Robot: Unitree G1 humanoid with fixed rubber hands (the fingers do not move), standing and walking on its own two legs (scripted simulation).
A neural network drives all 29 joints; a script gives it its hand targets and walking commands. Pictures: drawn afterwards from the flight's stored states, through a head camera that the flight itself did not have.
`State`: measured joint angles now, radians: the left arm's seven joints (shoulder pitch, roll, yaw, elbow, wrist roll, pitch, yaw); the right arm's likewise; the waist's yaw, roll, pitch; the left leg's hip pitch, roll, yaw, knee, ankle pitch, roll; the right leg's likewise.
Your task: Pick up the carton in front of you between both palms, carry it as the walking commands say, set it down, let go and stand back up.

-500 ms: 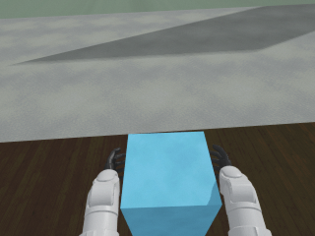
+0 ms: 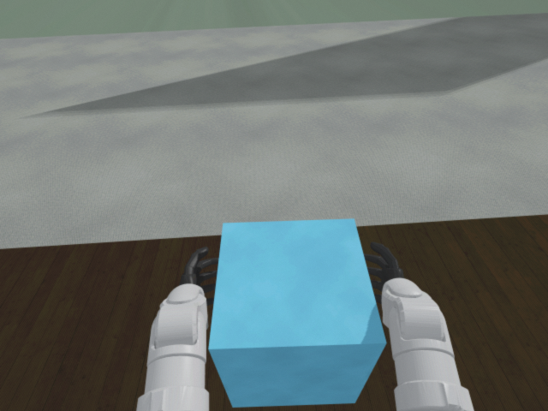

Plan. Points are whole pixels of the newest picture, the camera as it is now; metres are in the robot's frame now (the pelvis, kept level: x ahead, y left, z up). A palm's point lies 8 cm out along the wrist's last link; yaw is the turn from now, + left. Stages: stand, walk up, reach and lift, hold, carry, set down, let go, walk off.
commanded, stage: hold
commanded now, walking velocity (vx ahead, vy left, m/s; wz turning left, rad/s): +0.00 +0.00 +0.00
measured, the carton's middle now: (291, 316) +0.29 +0.00 -0.02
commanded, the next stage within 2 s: carry in 0.80 s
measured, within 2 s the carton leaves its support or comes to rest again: neither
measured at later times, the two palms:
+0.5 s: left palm (193, 291) +0.30 +0.15 +0.05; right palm (391, 284) +0.30 -0.15 +0.05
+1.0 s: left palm (190, 278) +0.31 +0.15 +0.07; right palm (389, 271) +0.31 -0.15 +0.07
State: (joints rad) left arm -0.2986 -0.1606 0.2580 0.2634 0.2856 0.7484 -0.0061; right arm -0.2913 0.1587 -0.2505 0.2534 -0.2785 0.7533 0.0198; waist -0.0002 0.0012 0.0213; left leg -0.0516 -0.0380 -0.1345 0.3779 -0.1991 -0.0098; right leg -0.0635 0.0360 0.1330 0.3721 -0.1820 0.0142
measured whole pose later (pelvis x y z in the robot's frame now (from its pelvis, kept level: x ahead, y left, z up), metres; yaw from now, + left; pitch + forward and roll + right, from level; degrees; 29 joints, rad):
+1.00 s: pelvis +0.02 +0.00 -0.01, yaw +0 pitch +0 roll +0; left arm -0.23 -0.14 0.18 0.03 0.20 0.85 0.03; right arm -0.23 0.14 -0.17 0.03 -0.20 0.84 -0.01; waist 0.00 0.01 -0.10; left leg -0.23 -0.01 -0.07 0.50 -0.32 -0.01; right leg -0.25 0.00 0.04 0.51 -0.33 0.01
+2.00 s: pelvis +0.55 +0.07 +0.00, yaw -2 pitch +4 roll -2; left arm 0.01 -0.13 0.04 -0.44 0.09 1.14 0.11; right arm 0.03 0.13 -0.05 -0.45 -0.06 1.14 -0.12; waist -0.05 0.01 -0.07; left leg -0.23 0.01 0.25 0.33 -0.19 0.10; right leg -0.56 -0.09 -0.09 1.01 -0.25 -0.02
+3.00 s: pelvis +1.20 +0.05 -0.01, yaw +1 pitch +7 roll +0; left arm -0.45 -0.14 0.26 -0.25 0.07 1.09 0.14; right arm -0.48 0.10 -0.20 -0.17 0.01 1.07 -0.15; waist -0.13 -0.01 0.08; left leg -0.31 -0.04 0.10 0.49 -0.31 0.08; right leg -0.54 0.04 -0.06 0.69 -0.16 -0.01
